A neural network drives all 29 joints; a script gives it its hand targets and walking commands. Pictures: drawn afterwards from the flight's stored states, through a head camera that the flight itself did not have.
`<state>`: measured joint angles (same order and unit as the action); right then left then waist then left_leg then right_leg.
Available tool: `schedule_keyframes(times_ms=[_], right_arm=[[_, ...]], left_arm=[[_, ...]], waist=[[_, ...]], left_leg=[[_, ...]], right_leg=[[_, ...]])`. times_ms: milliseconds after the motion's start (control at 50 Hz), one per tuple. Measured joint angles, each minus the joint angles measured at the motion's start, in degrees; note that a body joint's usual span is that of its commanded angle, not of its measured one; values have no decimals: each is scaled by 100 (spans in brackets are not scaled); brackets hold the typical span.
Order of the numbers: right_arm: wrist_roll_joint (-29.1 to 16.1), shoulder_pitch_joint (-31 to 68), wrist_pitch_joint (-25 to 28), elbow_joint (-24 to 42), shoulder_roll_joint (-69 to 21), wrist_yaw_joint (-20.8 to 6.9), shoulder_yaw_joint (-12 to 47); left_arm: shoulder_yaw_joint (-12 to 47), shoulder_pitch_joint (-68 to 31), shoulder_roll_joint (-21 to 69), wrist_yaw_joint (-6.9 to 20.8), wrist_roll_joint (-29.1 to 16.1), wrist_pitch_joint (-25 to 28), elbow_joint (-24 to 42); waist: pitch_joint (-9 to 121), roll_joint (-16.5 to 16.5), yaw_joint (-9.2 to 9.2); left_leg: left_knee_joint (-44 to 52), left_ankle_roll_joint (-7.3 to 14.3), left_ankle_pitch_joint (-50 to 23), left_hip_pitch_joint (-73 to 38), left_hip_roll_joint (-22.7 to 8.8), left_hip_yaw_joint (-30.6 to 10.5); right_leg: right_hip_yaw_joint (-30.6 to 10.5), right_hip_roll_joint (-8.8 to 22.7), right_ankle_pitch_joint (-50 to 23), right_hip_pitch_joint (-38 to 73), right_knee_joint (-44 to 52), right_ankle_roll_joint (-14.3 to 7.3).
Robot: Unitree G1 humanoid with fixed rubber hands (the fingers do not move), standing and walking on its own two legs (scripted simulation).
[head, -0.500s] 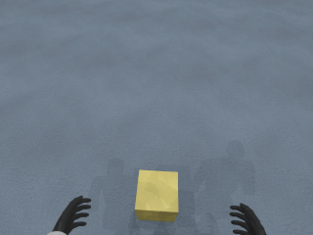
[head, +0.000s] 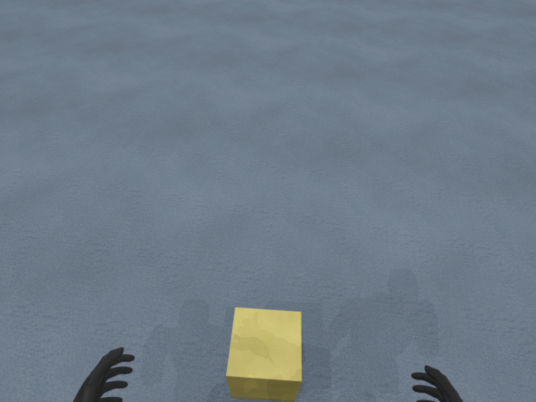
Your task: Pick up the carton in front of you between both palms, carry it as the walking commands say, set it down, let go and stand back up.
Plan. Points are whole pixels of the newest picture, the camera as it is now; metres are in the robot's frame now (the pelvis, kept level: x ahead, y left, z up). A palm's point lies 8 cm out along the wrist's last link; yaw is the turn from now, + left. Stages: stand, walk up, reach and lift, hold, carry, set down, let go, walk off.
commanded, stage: stand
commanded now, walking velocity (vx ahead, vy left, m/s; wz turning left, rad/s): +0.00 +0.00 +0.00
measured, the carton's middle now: (265, 355) +0.41 +0.01 -0.65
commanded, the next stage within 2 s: none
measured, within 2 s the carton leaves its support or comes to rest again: neither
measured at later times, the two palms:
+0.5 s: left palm out of the picture +0.13 +0.29 -0.09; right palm out of the picture +0.12 -0.29 -0.09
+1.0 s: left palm out of the picture +0.09 +0.31 -0.09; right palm out of the picture +0.09 -0.29 -0.09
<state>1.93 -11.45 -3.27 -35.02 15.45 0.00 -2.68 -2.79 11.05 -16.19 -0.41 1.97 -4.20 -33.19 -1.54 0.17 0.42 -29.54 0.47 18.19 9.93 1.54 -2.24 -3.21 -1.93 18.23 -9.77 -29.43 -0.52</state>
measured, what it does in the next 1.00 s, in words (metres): stands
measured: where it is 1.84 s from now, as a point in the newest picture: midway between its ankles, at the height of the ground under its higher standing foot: outside the picture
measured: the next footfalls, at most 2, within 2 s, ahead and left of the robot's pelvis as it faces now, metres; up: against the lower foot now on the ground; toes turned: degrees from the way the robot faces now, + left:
none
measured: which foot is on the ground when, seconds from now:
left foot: down 0.00-1.00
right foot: down 0.00-1.00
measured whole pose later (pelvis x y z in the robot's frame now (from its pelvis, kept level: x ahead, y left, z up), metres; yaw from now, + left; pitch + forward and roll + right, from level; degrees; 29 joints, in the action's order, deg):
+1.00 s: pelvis +0.00 +0.01 +0.01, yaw +0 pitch -2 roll +0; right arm 1.4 -8.9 0.3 -55.2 20.6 1.2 -0.8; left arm -1.6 8.9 -21.0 -1.3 1.4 0.4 -54.9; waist -0.6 0.2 0.0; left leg -20.8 1.0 13.6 5.1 1.9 -2.3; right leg -3.3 -1.2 13.7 -4.9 -20.7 -0.1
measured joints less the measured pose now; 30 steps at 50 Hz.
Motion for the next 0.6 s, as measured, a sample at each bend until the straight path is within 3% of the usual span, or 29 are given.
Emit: schedule_keyframes(times_ms=[300,600], right_arm=[[-23,121,295,-1004,372,168,64],[-53,90,365,-1544,408,174,161]], left_arm=[[1,-41,-331,-134,-5,349,-1237],[89,-210,-317,-111,-25,411,-1773]], waist=[[95,6,-53],[87,28,-84]], left_leg=[[292,19,-81,-80,-15,11],[555,50,-188,-269,35,5]], right_leg=[[-20,1,-111,97,340,12],[-22,63,-181,270,554,40]])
